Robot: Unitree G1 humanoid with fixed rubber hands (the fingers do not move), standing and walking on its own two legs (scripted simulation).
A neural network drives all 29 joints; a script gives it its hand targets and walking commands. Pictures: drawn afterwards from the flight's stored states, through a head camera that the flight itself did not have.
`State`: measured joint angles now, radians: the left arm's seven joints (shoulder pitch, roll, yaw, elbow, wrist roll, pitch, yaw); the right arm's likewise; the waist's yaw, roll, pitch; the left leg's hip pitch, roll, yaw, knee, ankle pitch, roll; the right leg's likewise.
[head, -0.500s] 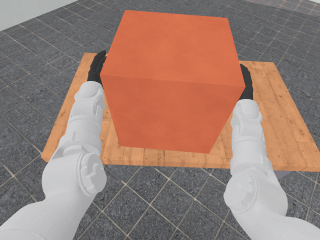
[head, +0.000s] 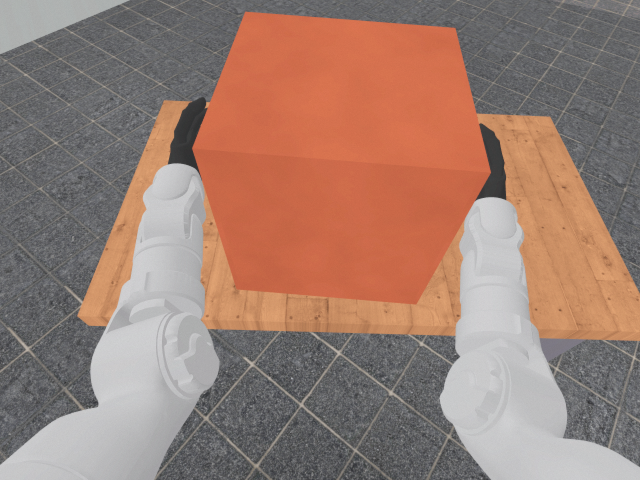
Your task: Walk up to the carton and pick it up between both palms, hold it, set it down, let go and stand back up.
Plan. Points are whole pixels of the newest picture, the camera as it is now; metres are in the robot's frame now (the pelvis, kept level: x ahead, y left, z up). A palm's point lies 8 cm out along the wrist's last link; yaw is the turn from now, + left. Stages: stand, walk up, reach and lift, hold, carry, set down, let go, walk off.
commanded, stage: set down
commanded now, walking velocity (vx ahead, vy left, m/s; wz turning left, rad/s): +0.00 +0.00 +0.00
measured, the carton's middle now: (337, 169) +0.49 -0.01 +0.07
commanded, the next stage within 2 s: none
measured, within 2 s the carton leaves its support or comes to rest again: neither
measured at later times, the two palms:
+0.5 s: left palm (193, 175) +0.45 +0.18 +0.10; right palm (479, 203) +0.42 -0.19 +0.09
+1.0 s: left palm (145, 167) +0.45 +0.23 +0.11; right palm (530, 187) +0.43 -0.25 +0.11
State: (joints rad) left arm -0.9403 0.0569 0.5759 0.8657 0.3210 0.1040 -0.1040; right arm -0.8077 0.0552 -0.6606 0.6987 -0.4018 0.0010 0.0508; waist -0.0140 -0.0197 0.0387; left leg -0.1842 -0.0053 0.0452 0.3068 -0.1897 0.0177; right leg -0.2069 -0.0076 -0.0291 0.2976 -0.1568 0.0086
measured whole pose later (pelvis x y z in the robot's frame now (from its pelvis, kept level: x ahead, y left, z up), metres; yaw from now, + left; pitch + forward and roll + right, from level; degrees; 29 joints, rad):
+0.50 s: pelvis +0.00 +0.00 +0.00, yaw -2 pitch +7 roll -1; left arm -0.94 0.17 0.36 1.03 0.18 0.05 -0.01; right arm -0.82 -0.06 -0.45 0.89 -0.22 -0.01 0.00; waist 0.00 -0.02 0.00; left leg -0.27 0.01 0.07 0.35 -0.21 0.01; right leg -0.29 0.01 0.00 0.31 -0.15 0.00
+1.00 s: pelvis -0.03 +0.00 -0.02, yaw -1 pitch +20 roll -2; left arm -1.15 0.44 -0.17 1.40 -0.39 -0.13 0.00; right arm -1.07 -0.42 0.05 1.32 0.42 -0.12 -0.02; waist -0.02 0.01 -0.21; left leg -0.68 0.05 0.02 0.57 -0.24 0.00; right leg -0.64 0.04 -0.06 0.44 -0.14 -0.01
